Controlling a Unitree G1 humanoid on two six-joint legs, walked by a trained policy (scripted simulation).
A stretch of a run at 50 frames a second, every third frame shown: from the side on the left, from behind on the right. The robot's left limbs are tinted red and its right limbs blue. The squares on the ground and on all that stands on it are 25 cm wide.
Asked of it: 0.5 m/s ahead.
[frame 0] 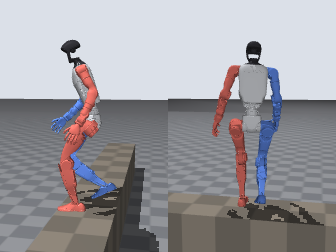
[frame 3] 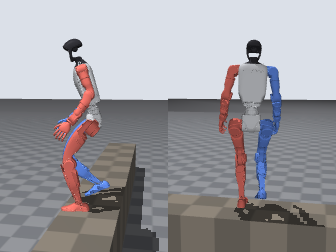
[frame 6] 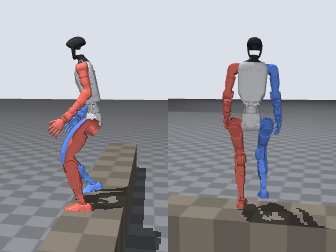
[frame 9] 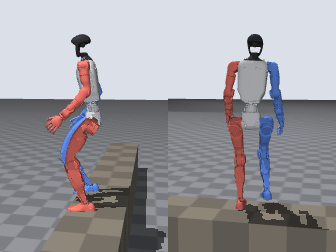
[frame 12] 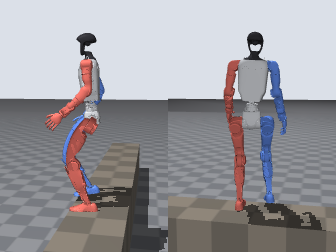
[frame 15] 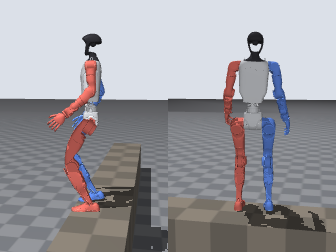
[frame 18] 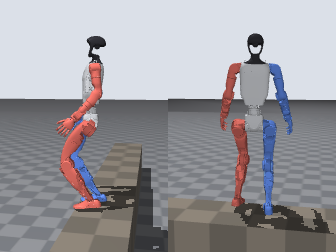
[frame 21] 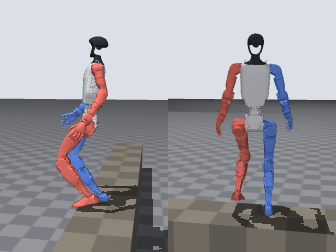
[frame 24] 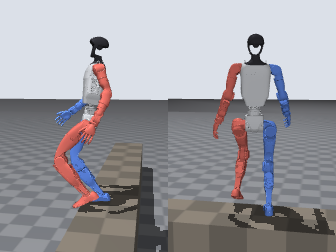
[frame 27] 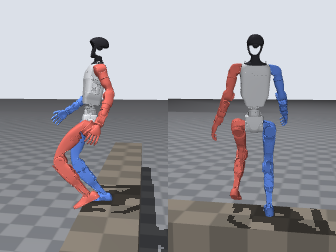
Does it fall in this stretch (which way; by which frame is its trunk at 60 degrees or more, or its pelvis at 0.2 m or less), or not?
no
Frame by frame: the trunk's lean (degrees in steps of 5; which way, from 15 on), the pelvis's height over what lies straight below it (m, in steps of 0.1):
0: 20 forward, 0.7
3: 20 forward, 0.7
6: 15 forward, 0.7
9: 10, 0.7
12: 5, 0.7
15: 5, 0.7
18: 5, 0.7
21: 10, 0.7
24: 10, 0.7
27: 10, 0.7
